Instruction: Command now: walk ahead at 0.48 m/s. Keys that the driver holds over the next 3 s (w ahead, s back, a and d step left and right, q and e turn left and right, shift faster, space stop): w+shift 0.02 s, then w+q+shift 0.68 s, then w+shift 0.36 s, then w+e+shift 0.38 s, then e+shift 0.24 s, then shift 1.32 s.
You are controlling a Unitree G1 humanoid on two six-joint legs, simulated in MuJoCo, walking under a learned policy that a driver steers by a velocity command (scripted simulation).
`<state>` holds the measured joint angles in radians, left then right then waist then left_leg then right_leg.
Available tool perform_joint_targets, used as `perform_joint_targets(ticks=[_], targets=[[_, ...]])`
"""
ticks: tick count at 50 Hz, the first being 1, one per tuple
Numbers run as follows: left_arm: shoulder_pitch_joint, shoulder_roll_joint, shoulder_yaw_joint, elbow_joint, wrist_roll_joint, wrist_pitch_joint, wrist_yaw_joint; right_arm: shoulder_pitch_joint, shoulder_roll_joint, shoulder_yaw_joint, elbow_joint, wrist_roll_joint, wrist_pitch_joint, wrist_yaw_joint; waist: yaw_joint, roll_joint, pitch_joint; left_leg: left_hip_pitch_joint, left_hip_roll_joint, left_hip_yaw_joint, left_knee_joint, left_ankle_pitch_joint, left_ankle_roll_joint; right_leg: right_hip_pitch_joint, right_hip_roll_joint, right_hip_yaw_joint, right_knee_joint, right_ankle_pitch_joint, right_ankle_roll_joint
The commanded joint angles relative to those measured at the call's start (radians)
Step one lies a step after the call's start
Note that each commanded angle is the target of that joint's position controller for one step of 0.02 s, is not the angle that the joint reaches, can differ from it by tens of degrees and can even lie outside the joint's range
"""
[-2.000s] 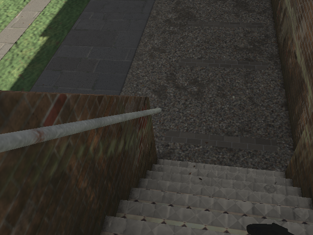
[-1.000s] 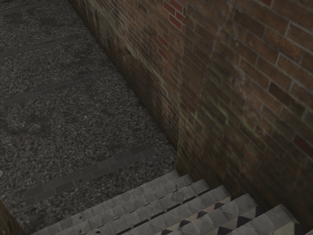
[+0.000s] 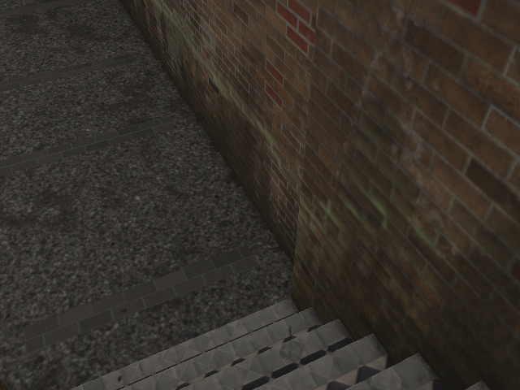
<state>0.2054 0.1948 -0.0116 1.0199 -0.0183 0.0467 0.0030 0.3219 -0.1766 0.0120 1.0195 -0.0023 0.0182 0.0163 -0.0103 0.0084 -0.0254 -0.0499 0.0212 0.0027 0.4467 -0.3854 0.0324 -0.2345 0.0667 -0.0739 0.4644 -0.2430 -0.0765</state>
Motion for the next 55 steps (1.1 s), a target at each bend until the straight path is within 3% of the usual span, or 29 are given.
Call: perform_joint_targets(ticks=[1,3,5,6,7,9,13,14,15,19,24,26,27,28,29,30,31,32,34,35,36,39,41,45,50,51,52,54,55], targets=[[-0.182,0.073,0.025,-0.133,0.009,-0.034,0.001,-0.043,-0.164,-0.053,-0.073,0.009,-0.019,-0.003,-0.027,0.128,0.165,-0.176,0.153,-0.215,-0.184,-0.252,0.141,-0.121,-0.034,0.032,0.054,-0.072,0.004],[-0.110,0.100,0.038,-0.116,0.024,-0.056,0.003,-0.105,-0.158,-0.062,-0.107,0.006,-0.031,-0.008,0.018,0.103,0.147,-0.223,0.166,-0.256,-0.106,-0.047,0.164,-0.042,-0.053,0.032,0.095,0.031,0.001],[0.079,0.140,0.061,-0.064,0.018,-0.071,0.007,-0.142,-0.095,-0.055,-0.144,0.011,-0.034,-0.013,0.106,-0.049,0.052,-0.370,0.052,-0.133,0.133,0.114,0.107,0.239,-0.112,0.124,0.025,0.045,-0.015],[0.147,0.173,0.077,-0.051,0.023,-0.062,0.014,-0.138,-0.053,-0.049,-0.168,0.014,-0.030,-0.024,0.129,-0.174,-0.001,-0.533,-0.041,-0.053,0.296,0.039,0.069,0.397,-0.236,0.304,-0.001,0.048,-0.059],[0.222,0.212,0.087,-0.031,0.027,-0.064,0.014,-0.208,-0.104,-0.068,-0.192,0.012,-0.017,-0.027,0.176,-0.154,0.014,-0.645,-0.087,-0.030,0.496,-0.149,0.079,0.376,-0.336,0.436,-0.111,-0.034,-0.086],[0.170,0.179,0.078,-0.062,0.028,-0.063,0.018,-0.252,-0.086,-0.072,-0.240,-0.021,-0.007,-0.022,0.137,-0.029,0.025,-0.852,0.005,-0.144,0.645,-0.097,0.081,0.385,-0.421,0.469,0.018,0.083,-0.116],[0.065,0.177,0.084,-0.102,0.049,-0.103,-0.003,-0.189,-0.067,-0.068,-0.270,-0.028,0.037,-0.019,0.040,-0.095,0.021,-0.707,0.018,-0.119,0.826,0.250,0.073,-0.018,-0.405,0.258,0.052,-0.029,-0.049],[0.035,0.141,0.069,-0.111,0.055,-0.118,-0.017,-0.132,-0.103,-0.091,-0.248,-0.013,0.053,-0.020,-0.010,-0.063,0.017,-0.644,0.002,-0.136,0.778,0.446,0.065,-0.117,-0.340,0.189,0.129,-0.151,-0.028],[-0.027,0.091,0.056,-0.111,0.037,-0.142,-0.013,-0.128,-0.091,-0.089,-0.245,-0.028,0.060,-0.010,-0.051,-0.066,0.036,-0.656,0.001,-0.157,0.734,0.600,0.052,-0.176,-0.310,0.123,0.227,-0.240,0.017],[0.048,0.138,0.049,-0.118,0.039,-0.171,-0.012,-0.231,-0.034,-0.054,-0.307,-0.041,0.035,0.029,-0.041,-0.049,0.057,-0.454,-0.064,-0.032,0.530,1.050,0.019,-0.455,-0.332,0.000,0.318,-0.457,0.047],[0.208,0.166,0.056,-0.107,0.087,-0.143,0.004,-0.425,-0.071,-0.057,-0.371,-0.016,-0.003,0.025,0.130,-0.079,0.169,-0.450,-0.052,0.131,0.259,0.923,0.028,-0.271,-0.415,-0.039,0.510,-0.439,-0.008],[0.115,0.230,0.081,-0.116,0.101,-0.110,0.021,-0.218,-0.111,-0.078,-0.326,0.007,-0.003,0.010,0.005,-0.170,0.104,-0.378,0.016,0.133,0.199,0.725,0.100,-0.184,-0.481,-0.051,0.723,-0.089,-0.025],[0.121,0.203,0.083,-0.109,0.097,-0.075,0.035,-0.108,-0.139,-0.091,-0.263,0.022,0.003,0.012,-0.018,-0.164,0.077,-0.361,0.081,0.048,0.016,0.567,0.140,-0.057,-0.492,-0.070,0.884,0.220,-0.046],[0.191,0.201,0.100,-0.080,0.088,-0.055,0.046,0.009,-0.164,-0.109,-0.189,0.012,0.013,0.010,-0.035,-0.105,-0.042,-0.087,0.012,0.039,0.071,0.412,0.133,-0.087,-0.439,-0.111,1.114,0.386,-0.060],[0.094,0.179,0.095,-0.091,0.088,-0.047,0.036,0.160,-0.168,-0.114,-0.159,0.004,0.006,0.010,-0.185,-0.023,0.001,0.036,0.040,-0.076,-0.028,0.471,0.216,-0.270,-0.340,-0.136,1.589,0.218,-0.034],[-0.026,0.043,0.054,-0.154,0.076,-0.042,0.014,0.148,-0.239,-0.113,-0.131,0.020,-0.001,0.022,-0.178,0.302,0.115,0.152,0.017,-0.023,0.276,1.018,0.185,-0.726,-0.159,-0.164,1.900,-0.561,-0.050],[-0.013,0.038,0.044,-0.271,0.090,-0.055,0.008,0.111,-0.281,-0.105,-0.133,0.048,-0.005,0.023,-0.064,0.289,0.038,0.229,0.039,-0.182,0.461,1.392,0.190,-0.984,-0.153,-0.090,1.835,-0.572,-0.007],[-0.064,0.102,0.050,-0.333,0.089,-0.078,0.010,0.186,-0.284,-0.112,-0.129,0.061,-0.004,0.017,-0.105,0.151,-0.140,0.289,0.126,-0.384,0.398,1.129,0.250,-1.037,-0.184,0.053,1.671,-0.549,0.030],[-0.049,0.036,0.033,-0.332,0.092,-0.099,0.025,0.055,-0.285,-0.102,-0.168,0.024,-0.011,-0.005,-0.030,0.098,-0.206,0.143,0.250,-0.649,0.304,0.530,0.353,-1.111,-0.183,0.187,1.521,-0.350,0.092],[-0.062,0.083,0.042,-0.317,0.090,-0.089,0.035,0.005,-0.230,-0.079,-0.200,0.015,-0.028,-0.005,0.005,0.059,-0.144,-0.007,0.211,-0.669,0.253,0.315,0.316,-1.070,-0.174,0.190,1.375,-0.150,0.115],[-0.136,0.071,0.032,-0.356,0.069,-0.067,0.043,-0.073,-0.108,-0.027,-0.247,0.005,-0.041,-0.023,0.029,0.004,-0.027,-0.271,0.165,-0.661,0.188,0.215,0.281,-0.981,-0.128,0.158,1.147,0.057,0.176],[-0.003,0.051,0.028,-0.279,0.092,-0.027,0.051,-0.014,-0.158,-0.022,-0.218,0.006,-0.053,-0.028,0.041,0.103,-0.071,-0.319,0.102,-0.671,0.247,0.305,0.207,-0.831,-0.108,0.160,1.132,0.191,0.196],[-0.026,0.117,0.055,-0.270,0.083,-0.060,0.043,0.019,-0.131,-0.024,-0.192,0.021,-0.063,-0.026,0.058,0.115,-0.010,-0.361,0.003,-0.543,0.419,0.201,0.151,-0.760,-0.107,0.198,0.837,0.449,0.152],[-0.152,0.048,0.028,-0.321,0.069,-0.087,0.000,-0.038,-0.110,-0.014,-0.250,0.037,-0.070,-0.034,0.031,0.070,0.019,-0.599,-0.087,-0.435,0.474,-0.066,0.177,-0.312,-0.048,0.102,0.452,0.827,0.110],[-0.161,0.100,0.058,-0.335,0.069,-0.115,-0.015,0.024,-0.128,-0.024,-0.251,-0.022,-0.056,-0.034,-0.074,0.129,0.122,-0.264,-0.042,-0.529,0.677,0.212,0.264,-0.458,-0.069,0.191,0.280,0.608,0.039],[-0.100,0.123,0.073,-0.321,0.056,-0.116,-0.008,-0.047,-0.148,-0.033,-0.260,-0.029,-0.054,-0.037,-0.044,0.159,0.097,-0.219,-0.014,-0.557,0.742,0.334,0.303,-0.445,-0.086,0.209,0.281,0.520,0.022],[-0.021,0.124,0.072,-0.314,0.009,-0.112,0.002,-0.081,-0.126,-0.027,-0.273,-0.042,-0.040,-0.034,-0.022,0.117,0.115,-0.268,-0.039,-0.458,0.791,0.509,0.284,-0.316,-0.075,0.114,0.078,0.343,0.014],[0.297,0.130,0.093,-0.210,0.002,-0.070,-0.002,-0.137,-0.129,-0.030,-0.250,-0.019,-0.031,-0.017,0.128,0.014,0.026,-0.519,-0.088,-0.285,1.198,0.799,0.221,0.201,-0.083,0.022,-0.011,0.405,-0.043],[0.510,0.107,0.085,-0.165,-0.007,-0.068,-0.014,-0.268,-0.112,-0.040,-0.266,-0.028,-0.030,-0.011,0.304,-0.147,0.071,-0.896,-0.254,-0.145,1.774,0.098,0.163,0.429,-0.196,0.195,-0.088,0.509,-0.165]])
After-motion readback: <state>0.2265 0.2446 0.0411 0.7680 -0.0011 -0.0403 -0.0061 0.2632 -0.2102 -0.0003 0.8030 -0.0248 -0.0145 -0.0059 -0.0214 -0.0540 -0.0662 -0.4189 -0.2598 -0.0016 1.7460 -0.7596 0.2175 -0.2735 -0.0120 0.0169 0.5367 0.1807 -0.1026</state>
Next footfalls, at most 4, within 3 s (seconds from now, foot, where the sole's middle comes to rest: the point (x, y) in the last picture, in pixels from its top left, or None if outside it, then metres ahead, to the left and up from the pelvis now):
0.58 left None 0.21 0.13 -0.99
1.10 right None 0.47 0.10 -1.21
1.48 left None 0.53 0.46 -1.43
1.90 right None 0.83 0.34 -1.65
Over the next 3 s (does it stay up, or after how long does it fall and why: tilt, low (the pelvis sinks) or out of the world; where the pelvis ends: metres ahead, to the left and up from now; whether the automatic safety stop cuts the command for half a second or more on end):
stays up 0.78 0.47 -0.87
